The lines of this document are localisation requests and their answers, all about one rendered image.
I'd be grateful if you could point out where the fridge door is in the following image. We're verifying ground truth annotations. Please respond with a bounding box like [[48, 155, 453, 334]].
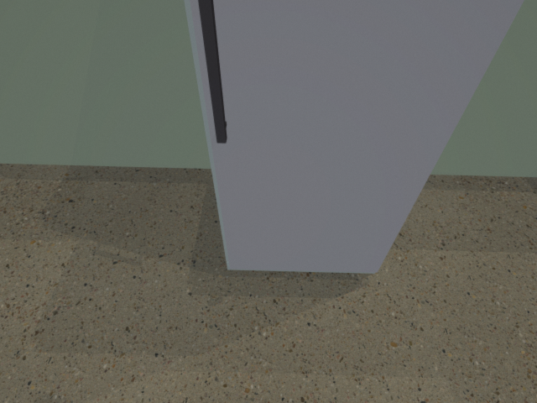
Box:
[[190, 0, 524, 273]]

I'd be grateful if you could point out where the handle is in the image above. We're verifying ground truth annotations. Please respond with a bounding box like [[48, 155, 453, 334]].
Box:
[[198, 0, 227, 144]]

